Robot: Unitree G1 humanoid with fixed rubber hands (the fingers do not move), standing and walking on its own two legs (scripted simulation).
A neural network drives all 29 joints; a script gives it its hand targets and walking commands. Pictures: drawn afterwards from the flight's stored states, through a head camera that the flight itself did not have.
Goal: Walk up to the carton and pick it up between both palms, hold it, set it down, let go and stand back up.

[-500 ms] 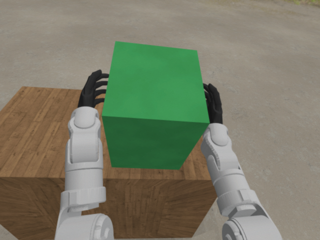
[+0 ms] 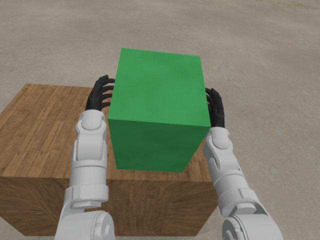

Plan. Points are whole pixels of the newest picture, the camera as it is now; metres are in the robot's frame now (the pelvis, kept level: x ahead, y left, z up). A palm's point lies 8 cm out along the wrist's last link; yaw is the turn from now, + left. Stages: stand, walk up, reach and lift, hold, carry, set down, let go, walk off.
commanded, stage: set down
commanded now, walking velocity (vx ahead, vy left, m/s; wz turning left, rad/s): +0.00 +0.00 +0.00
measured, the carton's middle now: (155, 116) +0.42 +0.00 +0.11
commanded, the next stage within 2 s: none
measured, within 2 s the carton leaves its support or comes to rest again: neither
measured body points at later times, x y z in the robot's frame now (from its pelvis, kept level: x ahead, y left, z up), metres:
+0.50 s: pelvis +0.00 +0.00 +0.00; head -0.01 +0.03 +0.45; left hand +0.42 +0.15 +0.14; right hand +0.39 -0.15 +0.14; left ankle -0.01 +0.11 -0.75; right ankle -0.02 -0.11 -0.75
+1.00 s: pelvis +0.01 +0.00 +0.00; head +0.02 +0.03 +0.45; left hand +0.44 +0.15 +0.11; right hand +0.41 -0.14 +0.12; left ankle -0.01 +0.11 -0.75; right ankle -0.02 -0.11 -0.75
